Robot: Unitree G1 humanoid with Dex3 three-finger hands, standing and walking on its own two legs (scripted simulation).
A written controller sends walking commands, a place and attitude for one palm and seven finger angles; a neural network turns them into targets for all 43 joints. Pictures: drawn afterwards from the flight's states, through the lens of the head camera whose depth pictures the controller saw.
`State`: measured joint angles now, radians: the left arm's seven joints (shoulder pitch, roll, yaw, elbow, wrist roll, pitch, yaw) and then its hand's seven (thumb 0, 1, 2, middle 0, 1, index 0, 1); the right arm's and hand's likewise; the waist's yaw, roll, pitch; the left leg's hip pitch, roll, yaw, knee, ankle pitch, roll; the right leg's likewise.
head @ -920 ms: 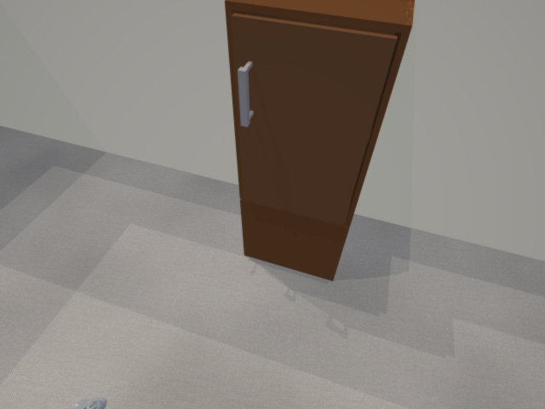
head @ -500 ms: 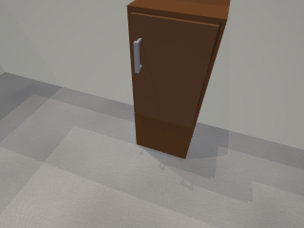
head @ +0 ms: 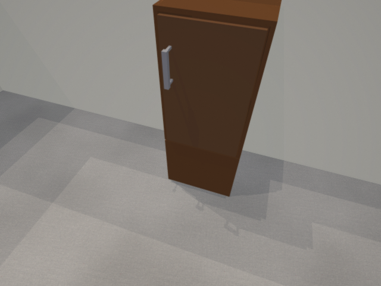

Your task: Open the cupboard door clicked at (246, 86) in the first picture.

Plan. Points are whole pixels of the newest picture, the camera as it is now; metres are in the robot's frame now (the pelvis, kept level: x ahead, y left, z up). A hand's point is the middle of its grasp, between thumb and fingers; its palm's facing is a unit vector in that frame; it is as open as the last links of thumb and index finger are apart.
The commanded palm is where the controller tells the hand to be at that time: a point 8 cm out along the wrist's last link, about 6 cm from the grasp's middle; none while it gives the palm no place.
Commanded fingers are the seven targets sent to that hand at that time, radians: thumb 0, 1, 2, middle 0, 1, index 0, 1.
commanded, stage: stand and wait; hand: left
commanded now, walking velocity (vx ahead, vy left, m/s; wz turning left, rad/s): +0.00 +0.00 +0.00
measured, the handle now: (168, 68) +0.82 +0.13 +0.04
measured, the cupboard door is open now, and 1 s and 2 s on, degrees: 0 0 0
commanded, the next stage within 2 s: look at it before walking up in 0.02 s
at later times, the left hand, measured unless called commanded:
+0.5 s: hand out of the picture +0.07 +0.24 -0.16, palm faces -0.03 -0.95 -0.31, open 7.4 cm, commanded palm none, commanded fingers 0.00 0.90 0.90 -0.20 -0.30 -0.20 -0.30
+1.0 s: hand out of the picture +0.07 +0.22 -0.17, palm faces -0.07 -0.96 -0.28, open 7.4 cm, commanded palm none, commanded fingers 0.00 0.90 0.90 -0.20 -0.30 -0.20 -0.30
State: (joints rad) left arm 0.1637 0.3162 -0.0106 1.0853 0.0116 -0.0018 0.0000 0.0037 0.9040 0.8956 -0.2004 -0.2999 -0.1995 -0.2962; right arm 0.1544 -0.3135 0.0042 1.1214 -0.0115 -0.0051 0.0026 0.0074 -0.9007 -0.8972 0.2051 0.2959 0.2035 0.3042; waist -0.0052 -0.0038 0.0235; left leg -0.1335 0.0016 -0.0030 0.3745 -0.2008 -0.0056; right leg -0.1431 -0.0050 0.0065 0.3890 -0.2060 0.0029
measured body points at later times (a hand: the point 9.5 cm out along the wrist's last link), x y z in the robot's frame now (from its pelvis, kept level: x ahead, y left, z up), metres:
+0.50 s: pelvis +0.01 +0.00 +0.00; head +0.01 +0.01 +0.45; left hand +0.07 +0.29 -0.14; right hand +0.07 -0.28 -0.14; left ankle +0.00 +0.12 -0.75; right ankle +0.01 -0.12 -0.75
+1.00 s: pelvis +0.01 +0.00 -0.01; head +0.02 +0.00 +0.44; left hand +0.07 +0.27 -0.15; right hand +0.07 -0.27 -0.15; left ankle +0.00 +0.12 -0.75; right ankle +0.01 -0.12 -0.75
